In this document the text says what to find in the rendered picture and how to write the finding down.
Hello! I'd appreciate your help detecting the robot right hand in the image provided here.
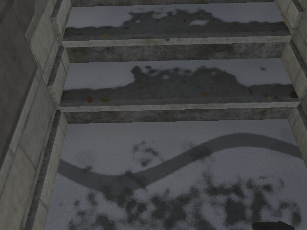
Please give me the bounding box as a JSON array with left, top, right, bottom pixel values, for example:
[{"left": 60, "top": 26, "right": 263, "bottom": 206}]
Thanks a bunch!
[{"left": 252, "top": 220, "right": 295, "bottom": 230}]

